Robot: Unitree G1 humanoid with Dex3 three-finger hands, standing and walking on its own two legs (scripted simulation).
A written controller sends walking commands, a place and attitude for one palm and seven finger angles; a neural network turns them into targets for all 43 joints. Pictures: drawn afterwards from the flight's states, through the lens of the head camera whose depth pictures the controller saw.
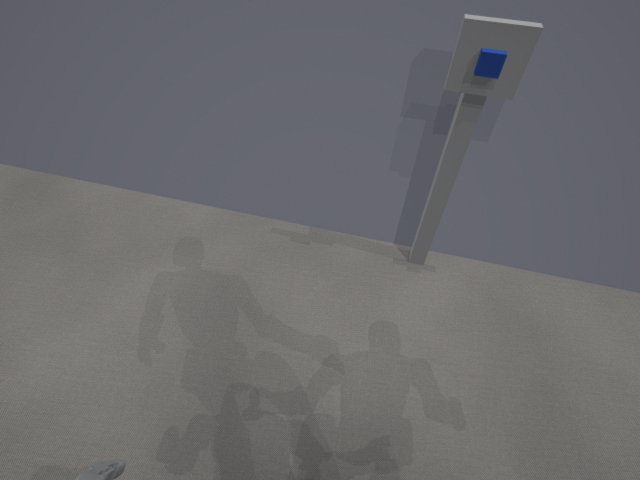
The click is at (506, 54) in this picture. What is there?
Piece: button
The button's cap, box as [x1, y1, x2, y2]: [474, 48, 506, 78]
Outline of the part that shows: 482,48 474,70 474,75 497,78 505,59 506,51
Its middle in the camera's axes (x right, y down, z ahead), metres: +0.42 -0.43 +0.95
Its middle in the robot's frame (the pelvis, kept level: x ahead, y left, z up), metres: +1.03 -0.36 +0.08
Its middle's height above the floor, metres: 0.85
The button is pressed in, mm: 0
